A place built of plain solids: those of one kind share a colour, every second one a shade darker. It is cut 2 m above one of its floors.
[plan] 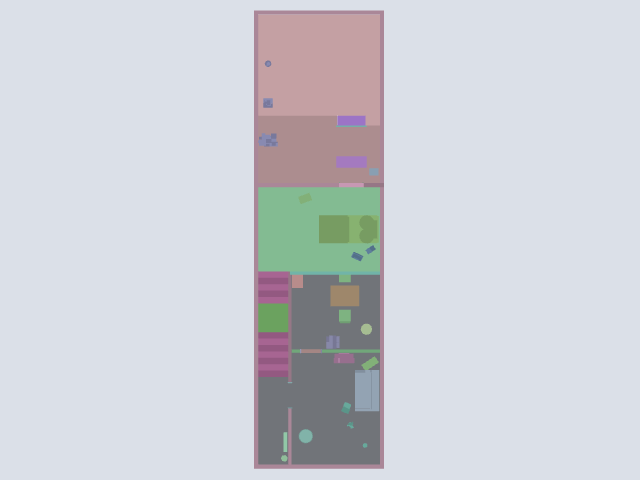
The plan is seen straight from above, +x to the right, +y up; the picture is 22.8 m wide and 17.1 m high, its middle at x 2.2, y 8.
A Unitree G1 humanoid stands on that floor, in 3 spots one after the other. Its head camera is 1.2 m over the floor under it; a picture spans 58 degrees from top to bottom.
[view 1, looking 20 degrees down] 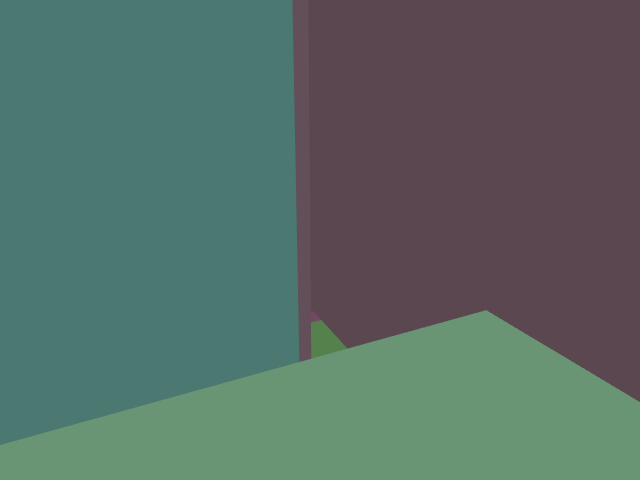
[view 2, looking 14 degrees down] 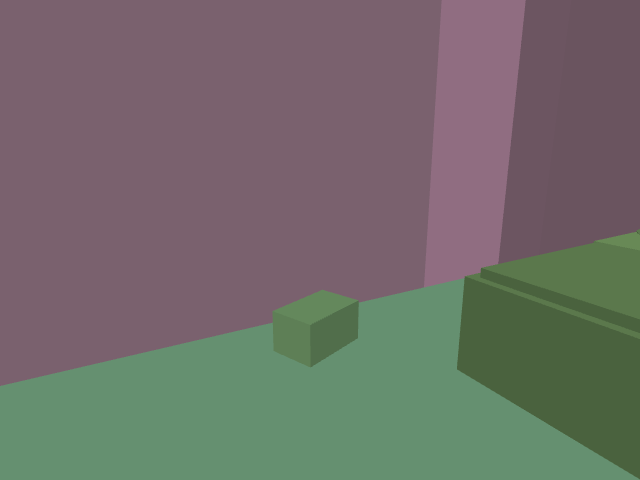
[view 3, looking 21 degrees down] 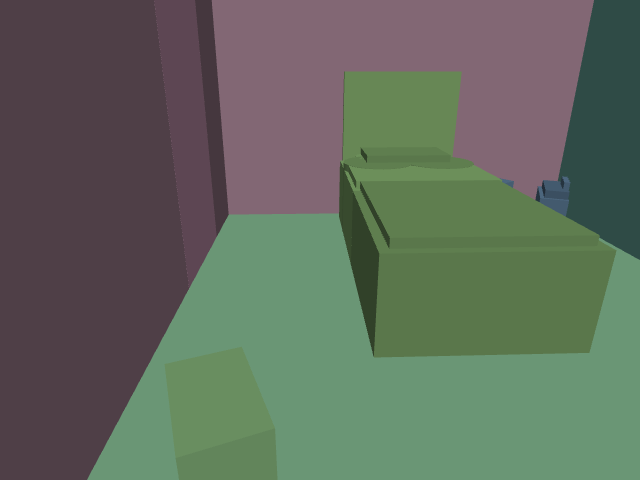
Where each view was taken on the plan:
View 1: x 1.75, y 8.43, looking -115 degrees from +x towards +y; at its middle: wall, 4.41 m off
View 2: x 0.53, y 7.48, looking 60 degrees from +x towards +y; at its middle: wall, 2.86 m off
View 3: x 0.54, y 9.18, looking -2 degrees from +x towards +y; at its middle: upper_floor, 3.35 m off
